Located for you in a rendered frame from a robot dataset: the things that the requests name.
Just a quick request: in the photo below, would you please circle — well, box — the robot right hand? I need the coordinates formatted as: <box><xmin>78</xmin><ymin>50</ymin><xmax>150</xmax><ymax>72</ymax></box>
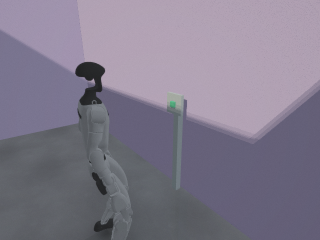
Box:
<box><xmin>110</xmin><ymin>192</ymin><xmax>133</xmax><ymax>222</ymax></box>

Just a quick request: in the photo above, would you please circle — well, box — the right robot upper arm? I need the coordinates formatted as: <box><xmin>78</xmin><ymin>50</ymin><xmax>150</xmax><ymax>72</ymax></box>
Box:
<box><xmin>86</xmin><ymin>105</ymin><xmax>107</xmax><ymax>162</ymax></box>

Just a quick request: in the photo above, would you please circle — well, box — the panel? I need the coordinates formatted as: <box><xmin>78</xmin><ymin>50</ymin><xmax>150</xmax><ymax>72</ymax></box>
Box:
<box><xmin>167</xmin><ymin>92</ymin><xmax>184</xmax><ymax>190</ymax></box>

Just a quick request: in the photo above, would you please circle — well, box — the robot right forearm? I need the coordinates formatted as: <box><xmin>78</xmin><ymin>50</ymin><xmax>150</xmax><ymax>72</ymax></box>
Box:
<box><xmin>90</xmin><ymin>150</ymin><xmax>121</xmax><ymax>198</ymax></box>

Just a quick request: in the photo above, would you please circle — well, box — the robot left shin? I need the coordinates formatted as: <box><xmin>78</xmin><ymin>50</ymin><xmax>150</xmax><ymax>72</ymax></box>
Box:
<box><xmin>101</xmin><ymin>186</ymin><xmax>129</xmax><ymax>225</ymax></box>

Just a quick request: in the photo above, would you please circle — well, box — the robot left hand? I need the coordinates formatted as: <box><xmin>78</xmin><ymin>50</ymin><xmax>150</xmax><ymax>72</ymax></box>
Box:
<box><xmin>105</xmin><ymin>150</ymin><xmax>113</xmax><ymax>158</ymax></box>

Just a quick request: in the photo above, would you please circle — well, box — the humanoid robot head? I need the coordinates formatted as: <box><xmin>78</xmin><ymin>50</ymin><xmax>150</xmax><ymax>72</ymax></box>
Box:
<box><xmin>75</xmin><ymin>62</ymin><xmax>105</xmax><ymax>106</ymax></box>

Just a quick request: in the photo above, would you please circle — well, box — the left robot upper arm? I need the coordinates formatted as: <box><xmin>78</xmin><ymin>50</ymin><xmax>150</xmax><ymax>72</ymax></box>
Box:
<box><xmin>78</xmin><ymin>95</ymin><xmax>83</xmax><ymax>132</ymax></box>

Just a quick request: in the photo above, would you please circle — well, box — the button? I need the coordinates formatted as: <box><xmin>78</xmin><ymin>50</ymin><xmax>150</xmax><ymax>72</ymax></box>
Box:
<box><xmin>170</xmin><ymin>101</ymin><xmax>176</xmax><ymax>108</ymax></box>

